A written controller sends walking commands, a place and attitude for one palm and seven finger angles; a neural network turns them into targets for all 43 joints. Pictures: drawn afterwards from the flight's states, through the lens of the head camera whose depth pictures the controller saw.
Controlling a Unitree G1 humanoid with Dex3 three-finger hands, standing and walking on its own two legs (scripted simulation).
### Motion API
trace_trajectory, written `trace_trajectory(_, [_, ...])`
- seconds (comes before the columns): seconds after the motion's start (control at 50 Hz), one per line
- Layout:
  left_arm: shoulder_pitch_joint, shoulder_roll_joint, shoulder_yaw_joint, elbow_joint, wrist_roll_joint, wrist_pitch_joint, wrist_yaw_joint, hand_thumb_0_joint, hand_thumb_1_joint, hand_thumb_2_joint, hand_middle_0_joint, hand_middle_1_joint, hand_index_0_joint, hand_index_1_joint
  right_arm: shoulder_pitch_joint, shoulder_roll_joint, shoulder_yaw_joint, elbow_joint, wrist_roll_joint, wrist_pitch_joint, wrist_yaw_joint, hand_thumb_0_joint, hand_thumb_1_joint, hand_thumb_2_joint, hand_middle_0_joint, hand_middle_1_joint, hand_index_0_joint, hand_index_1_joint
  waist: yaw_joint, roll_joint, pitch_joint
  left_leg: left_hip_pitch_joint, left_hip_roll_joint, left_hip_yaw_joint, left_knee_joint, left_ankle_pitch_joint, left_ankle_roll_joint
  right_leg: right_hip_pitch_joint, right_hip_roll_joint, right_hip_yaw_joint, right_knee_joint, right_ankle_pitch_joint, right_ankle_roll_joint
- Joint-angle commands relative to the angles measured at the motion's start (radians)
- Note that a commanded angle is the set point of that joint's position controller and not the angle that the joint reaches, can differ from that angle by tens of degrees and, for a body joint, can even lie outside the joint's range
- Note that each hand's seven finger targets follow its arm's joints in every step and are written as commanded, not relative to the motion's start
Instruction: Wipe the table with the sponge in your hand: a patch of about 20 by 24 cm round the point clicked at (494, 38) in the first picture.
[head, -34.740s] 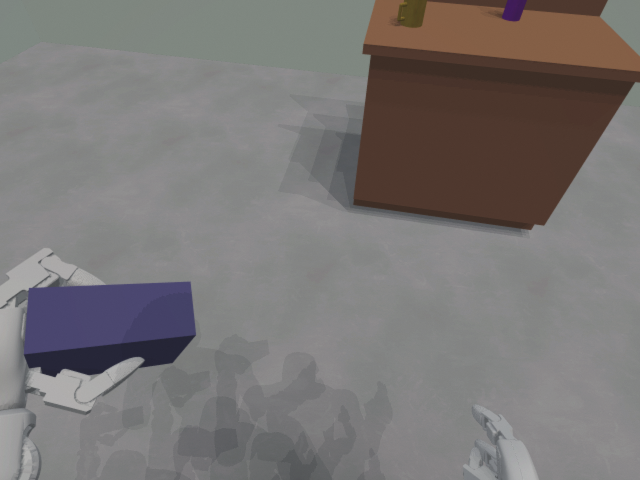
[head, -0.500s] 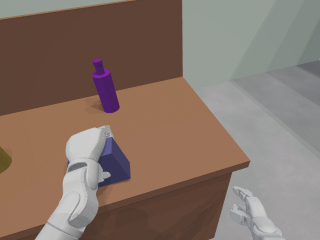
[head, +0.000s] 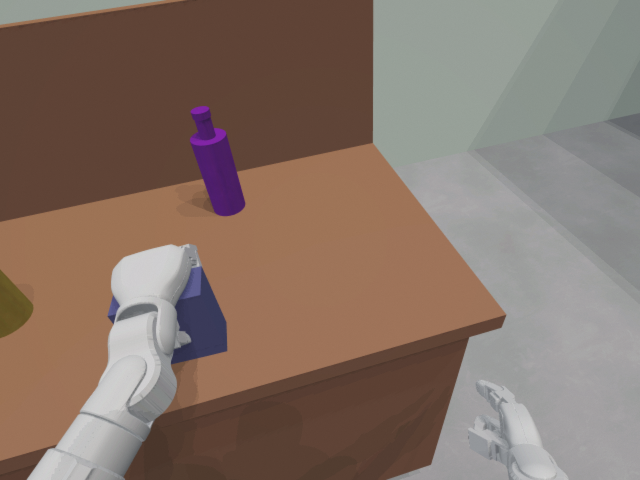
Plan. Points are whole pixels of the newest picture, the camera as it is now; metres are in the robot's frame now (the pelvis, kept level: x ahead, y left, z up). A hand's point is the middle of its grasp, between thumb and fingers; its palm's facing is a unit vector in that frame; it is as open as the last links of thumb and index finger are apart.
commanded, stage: wipe forward along the middle lane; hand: left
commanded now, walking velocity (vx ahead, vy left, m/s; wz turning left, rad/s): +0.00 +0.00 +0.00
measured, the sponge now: (179, 328) +0.29 +0.24 +0.05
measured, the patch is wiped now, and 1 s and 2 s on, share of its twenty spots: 1.00 1.00 1.00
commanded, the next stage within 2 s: slide back across to the first lane in 1.32 s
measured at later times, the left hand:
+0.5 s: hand (169, 270) +0.35 +0.27 +0.10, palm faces -0.05 -0.05 -1.00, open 9.6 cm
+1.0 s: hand (169, 246) +0.40 +0.29 +0.10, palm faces -0.06 -0.04 -1.00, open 9.6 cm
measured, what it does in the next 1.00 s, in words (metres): stands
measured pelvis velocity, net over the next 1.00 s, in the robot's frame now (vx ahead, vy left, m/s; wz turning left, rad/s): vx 0.01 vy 0.03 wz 0.01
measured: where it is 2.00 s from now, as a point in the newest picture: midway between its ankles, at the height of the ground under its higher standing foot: outside the picture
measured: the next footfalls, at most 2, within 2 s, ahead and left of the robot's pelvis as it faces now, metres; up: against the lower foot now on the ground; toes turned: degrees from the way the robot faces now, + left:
none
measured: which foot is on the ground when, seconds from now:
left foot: down 0.00-1.00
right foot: down 0.00-1.00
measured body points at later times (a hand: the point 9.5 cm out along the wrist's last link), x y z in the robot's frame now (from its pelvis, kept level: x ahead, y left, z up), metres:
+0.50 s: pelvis +0.00 +0.01 +0.00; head -0.01 -0.03 +0.45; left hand +0.35 +0.27 +0.15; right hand +0.19 -0.24 -0.11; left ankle +0.01 +0.15 -0.74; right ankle +0.01 -0.07 -0.74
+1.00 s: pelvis +0.01 +0.03 +0.00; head +0.01 +0.00 +0.45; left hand +0.40 +0.29 +0.15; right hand +0.17 -0.22 -0.11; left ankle +0.01 +0.15 -0.74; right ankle +0.01 -0.07 -0.74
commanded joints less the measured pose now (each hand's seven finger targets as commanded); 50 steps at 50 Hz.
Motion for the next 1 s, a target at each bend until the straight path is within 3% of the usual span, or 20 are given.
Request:
trace_trajectory(0.0, [-0.268, 0.140, 0.111, -0.055, -0.007, -0.049, 0.028, 0.000, 0.100, 1.300, -1.200, -1.600, -1.200, -1.600, -0.198, -0.092, -0.036, -0.175, -0.003, -0.062, -0.016, 0.000, -0.900, -0.900, 0.200, 0.300, 0.200, 0.300, -0.005, -0.159, -0.144, 0.007, -0.060, 0.022, -0.030, 0.089, 0.067, 0.032, -0.034, 0.073, -0.130, 0.141, 0.016])
trace_trajectory(0.04, [-0.293, 0.199, 0.163, -0.020, 0.005, -0.063, 0.035, 0.000, 0.100, 1.300, -1.200, -1.600, -1.200, -1.600, -0.185, -0.102, -0.040, -0.162, -0.004, -0.062, -0.020, 0.000, -0.900, -0.900, 0.200, 0.300, 0.200, 0.300, -0.004, -0.151, -0.136, 0.006, -0.059, 0.018, -0.038, 0.081, 0.063, 0.022, -0.029, 0.088, -0.136, 0.126, 0.010])
trace_trajectory(0.06, [-0.303, 0.142, 0.115, -0.012, 0.003, -0.068, 0.035, 0.000, 0.100, 1.300, -1.200, -1.600, -1.200, -1.600, -0.180, -0.096, -0.039, -0.174, -0.002, -0.065, -0.020, 0.000, -0.900, -0.900, 0.200, 0.300, 0.200, 0.300, -0.008, -0.155, -0.139, -0.002, -0.061, 0.024, -0.034, 0.084, 0.066, 0.025, -0.033, 0.065, -0.132, 0.133, 0.015])
trace_trajectory(0.12, [-0.329, 0.148, 0.113, 0.051, 0.010, -0.076, 0.037, 0.000, 0.100, 1.300, -1.200, -1.600, -1.200, -1.600, -0.162, -0.104, -0.043, -0.160, -0.002, -0.062, -0.022, 0.000, -0.900, -0.900, 0.200, 0.300, 0.200, 0.300, -0.015, -0.167, -0.118, -0.012, -0.061, 0.027, -0.032, 0.074, 0.065, 0.002, -0.033, 0.069, -0.141, 0.129, 0.018])
trace_trajectory(0.14, [-0.350, 0.191, 0.151, 0.067, 0.013, -0.079, 0.040, 0.000, 0.100, 1.300, -1.200, -1.600, -1.200, -1.600, -0.154, -0.110, -0.044, -0.154, -0.001, -0.062, -0.023, 0.000, -0.900, -0.900, 0.200, 0.300, 0.200, 0.300, -0.015, -0.146, -0.119, -0.010, -0.059, 0.022, -0.040, 0.068, 0.063, -0.002, -0.029, 0.076, -0.143, 0.113, 0.012])
trace_trajectory(0.16, [-0.369, 0.159, 0.116, 0.101, 0.014, -0.077, 0.038, 0.000, 0.100, 1.300, -1.200, -1.600, -1.200, -1.600, -0.147, -0.107, -0.043, -0.155, 0.001, -0.060, -0.026, 0.000, -0.900, -0.900, 0.200, 0.300, 0.200, 0.300, -0.021, -0.161, -0.112, -0.025, -0.062, 0.028, -0.036, 0.059, 0.065, -0.002, -0.033, 0.062, -0.144, 0.101, 0.018])
trace_trajectory(0.2, [-0.397, 0.170, 0.116, 0.163, 0.015, -0.079, 0.034, 0.000, 0.100, 1.300, -1.200, -1.600, -1.200, -1.600, -0.132, -0.113, -0.045, -0.145, 0.002, -0.059, -0.031, 0.000, -0.900, -0.900, 0.200, 0.300, 0.200, 0.300, -0.029, -0.176, -0.102, -0.038, -0.062, 0.031, -0.032, 0.047, 0.066, -0.014, -0.035, 0.066, -0.151, 0.096, 0.022])
trace_trajectory(0.24, [-0.456, 0.231, 0.159, 0.199, 0.019, -0.089, 0.032, 0.000, 0.100, 1.300, -1.200, -1.600, -1.200, -1.600, -0.119, -0.122, -0.045, -0.135, 0.003, -0.057, -0.037, 0.000, -0.900, -0.900, 0.200, 0.300, 0.200, 0.300, -0.033, -0.173, -0.106, -0.043, -0.062, 0.026, -0.036, 0.028, 0.064, -0.024, -0.033, 0.080, -0.155, 0.065, 0.019])
trace_trajectory(0.3, [-0.467, 0.200, 0.128, 0.248, 0.023, -0.104, 0.026, 0.000, 0.100, 1.300, -1.200, -1.600, -1.200, -1.600, -0.096, -0.120, -0.047, -0.137, 0.005, -0.054, -0.037, 0.000, -0.900, -0.900, 0.200, 0.300, 0.200, 0.300, -0.035, -0.140, -0.148, -0.049, -0.064, 0.029, -0.028, 0.063, 0.064, 0.004, -0.037, 0.055, -0.136, 0.123, 0.018])
trace_trajectory(0.36, [-0.451, 0.203, 0.146, 0.254, 0.021, -0.128, 0.026, 0.000, 0.100, 1.300, -1.200, -1.600, -1.200, -1.600, -0.073, -0.122, -0.056, -0.144, 0.003, -0.052, -0.030, 0.000, -0.900, -0.900, 0.200, 0.300, 0.200, 0.300, -0.028, -0.112, -0.202, -0.040, -0.065, 0.028, -0.014, 0.109, 0.067, 0.037, -0.037, 0.051, -0.119, 0.201, 0.014])
trace_trajectory(0.42, [-0.429, 0.189, 0.145, 0.263, 0.012, -0.144, 0.028, 0.000, 0.100, 1.300, -1.200, -1.600, -1.200, -1.600, -0.062, -0.124, -0.060, -0.153, 0.004, -0.046, -0.024, 0.000, -0.900, -0.900, 0.200, 0.300, 0.200, 0.300, -0.032, -0.149, -0.200, -0.059, -0.064, 0.030, -0.007, 0.112, 0.068, 0.038, -0.038, 0.054, -0.115, 0.239, 0.019])
trace_trajectory(0.48, [-0.477, 0.166, 0.127, 0.282, 0.011, -0.158, 0.033, 0.000, 0.100, 1.300, -1.200, -1.600, -1.200, -1.600, -0.047, -0.127, -0.065, -0.152, 0.006, -0.045, -0.023, 0.000, -0.900, -0.900, 0.200, 0.300, 0.200, 0.300, -0.045, -0.187, -0.164, -0.067, -0.061, 0.028, -0.013, 0.092, 0.072, -0.001, -0.032, 0.043, -0.124, 0.203, 0.022])
trace_trajectory(0.52, [-0.512, 0.213, 0.159, 0.314, 0.021, -0.163, 0.042, 0.000, 0.100, 1.300, -1.200, -1.600, -1.200, -1.600, -0.037, -0.133, -0.067, -0.138, 0.004, -0.041, -0.025, 0.000, -0.900, -0.900, 0.200, 0.300, 0.200, 0.300, -0.046, -0.189, -0.158, -0.076, -0.060, 0.028, -0.015, 0.083, 0.071, -0.009, -0.032, 0.045, -0.125, 0.187, 0.021])
trace_trajectory(0.6, [-0.550, 0.200, 0.146, 0.353, 0.030, -0.169, 0.053, 0.000, 0.100, 1.300, -1.200, -1.600, -1.200, -1.600, -0.024, -0.132, -0.070, -0.131, 0.007, -0.039, -0.029, 0.000, -0.900, -0.900, 0.200, 0.300, 0.200, 0.300, -0.050, -0.183, -0.163, -0.074, -0.059, 0.030, -0.021, 0.082, 0.070, -0.021, -0.031, 0.034, -0.128, 0.169, 0.019])
trace_trajectory(0.64, [-0.596, 0.213, 0.156, 0.349, 0.039, -0.173, 0.058, 0.000, 0.100, 1.300, -1.200, -1.600, -1.200, -1.600, -0.025, -0.131, -0.070, -0.128, 0.008, -0.035, -0.027, 0.000, -0.900, -0.900, 0.200, 0.300, 0.200, 0.300, -0.050, -0.132, -0.186, -0.064, -0.059, 0.026, -0.030, 0.092, 0.065, -0.021, -0.029, 0.031, -0.124, 0.161, 0.012])
trace_trajectory(0.66, [-0.605, 0.181, 0.123, 0.361, 0.043, -0.172, 0.061, 0.000, 0.100, 1.300, -1.200, -1.600, -1.200, -1.600, -0.019, -0.129, -0.071, -0.129, 0.008, -0.034, -0.026, 0.000, -0.900, -0.900, 0.200, 0.300, 0.200, 0.300, -0.054, -0.127, -0.186, -0.059, -0.060, 0.028, -0.022, 0.099, 0.068, -0.026, -0.029, 0.024, -0.121, 0.169, 0.012])
trace_trajectory(0.76, [-0.704, 0.198, 0.120, 0.423, 0.049, -0.167, 0.067, 0.000, 0.100, 1.300, -1.200, -1.600, -1.200, -1.600, -0.004, -0.132, -0.068, -0.121, 0.010, -0.029, -0.031, 0.000, -0.900, -0.900, 0.200, 0.300, 0.200, 0.300, -0.068, -0.144, -0.199, -0.062, -0.055, 0.023, -0.031, 0.075, 0.068, -0.041, -0.029, 0.013, -0.129, 0.119, 0.014])
trace_trajectory(0.84, [-0.732, 0.230, 0.156, 0.463, 0.051, -0.180, 0.071, 0.000, 0.100, 1.300, -1.200, -1.600, -1.200, -1.600, 0.003, -0.131, -0.068, -0.119, 0.008, -0.027, -0.032, 0.000, -0.900, -0.900, 0.200, 0.300, 0.200, 0.300, -0.063, -0.147, -0.234, -0.068, -0.054, 0.021, -0.034, 0.103, 0.065, -0.017, -0.031, 0.015, -0.122, 0.162, 0.011])
trace_trajectory(0.88, [-0.713, 0.203, 0.132, 0.497, 0.062, -0.183, 0.075, 0.000, 0.100, 1.300, -1.200, -1.600, -1.200, -1.600, 0.018, -0.130, -0.070, -0.117, 0.005, -0.024, -0.030, 0.000, -0.900, -0.900, 0.200, 0.300, 0.200, 0.300, -0.063, -0.129, -0.233, -0.065, -0.055, 0.024, -0.025, 0.116, 0.065, -0.026, -0.031, 0.010, -0.117, 0.178, 0.009])
trace_trajectory(0.98, [-0.744, 0.212, 0.137, 0.530, 0.076, -0.191, 0.080, 0.000, 0.100, 1.300, -1.200, -1.600, -1.200, -1.600, 0.034, -0.135, -0.072, -0.114, 0.003, -0.014, -0.026, 0.000, -0.900, -0.900, 0.200, 0.300, 0.200, 0.300, -0.069, -0.129, -0.242, -0.063, -0.051, 0.021, -0.022, 0.141, 0.064, -0.032, -0.028, 0.004, -0.110, 0.202, 0.005])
